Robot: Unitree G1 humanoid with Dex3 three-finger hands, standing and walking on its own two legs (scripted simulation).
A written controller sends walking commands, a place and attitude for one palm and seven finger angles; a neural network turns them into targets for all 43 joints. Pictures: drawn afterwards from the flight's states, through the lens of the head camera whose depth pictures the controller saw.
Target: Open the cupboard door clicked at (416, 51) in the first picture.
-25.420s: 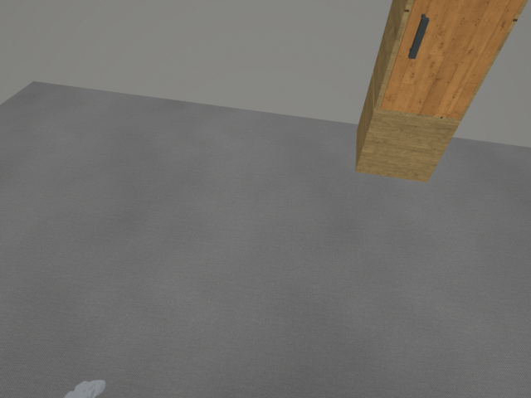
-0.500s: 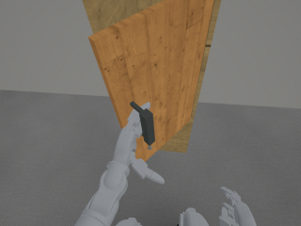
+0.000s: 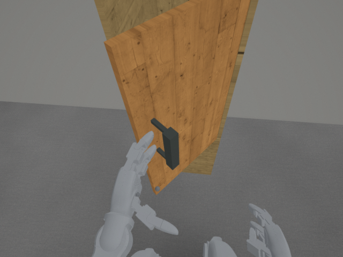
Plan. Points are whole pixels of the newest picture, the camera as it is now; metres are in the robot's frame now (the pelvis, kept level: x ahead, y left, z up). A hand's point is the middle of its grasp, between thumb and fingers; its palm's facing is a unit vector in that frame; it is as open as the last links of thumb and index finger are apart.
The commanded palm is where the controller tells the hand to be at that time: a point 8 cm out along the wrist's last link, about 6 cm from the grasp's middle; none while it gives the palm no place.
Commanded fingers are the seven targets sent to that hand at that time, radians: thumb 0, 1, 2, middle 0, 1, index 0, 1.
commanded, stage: slide the hand sideways off the handle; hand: left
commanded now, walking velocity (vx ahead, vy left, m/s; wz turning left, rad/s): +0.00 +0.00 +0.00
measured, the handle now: (164, 144) +0.36 +0.04 +0.06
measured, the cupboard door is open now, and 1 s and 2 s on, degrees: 51 51 51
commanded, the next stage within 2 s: draw the hand back to the body in 0.50 s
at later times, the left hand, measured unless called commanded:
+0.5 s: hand (132, 210) +0.21 +0.09 +0.06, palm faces -0.11 -0.99 -0.03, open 16.4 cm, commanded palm +0.18 +0.14 +0.06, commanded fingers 0.00 -0.50 0.30 -0.15 -0.30 -0.15 -0.30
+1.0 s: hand (96, 205) +0.20 +0.14 +0.11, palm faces -0.09 -0.99 -0.07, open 16.3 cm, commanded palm +0.17 +0.20 +0.12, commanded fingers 0.00 -0.47 0.31 -0.15 -0.30 -0.15 -0.30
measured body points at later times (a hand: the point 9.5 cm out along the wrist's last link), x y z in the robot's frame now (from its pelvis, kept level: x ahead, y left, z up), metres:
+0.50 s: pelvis +0.01 +0.00 -0.01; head +0.07 -0.02 +0.43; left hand +0.21 +0.14 +0.06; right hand +0.20 -0.23 -0.09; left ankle -0.02 +0.11 -0.67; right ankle +0.06 -0.11 -0.67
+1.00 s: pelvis +0.01 +0.01 +0.01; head +0.04 +0.00 +0.46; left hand +0.20 +0.19 +0.12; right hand +0.19 -0.21 -0.05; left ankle -0.03 +0.11 -0.67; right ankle +0.06 -0.11 -0.67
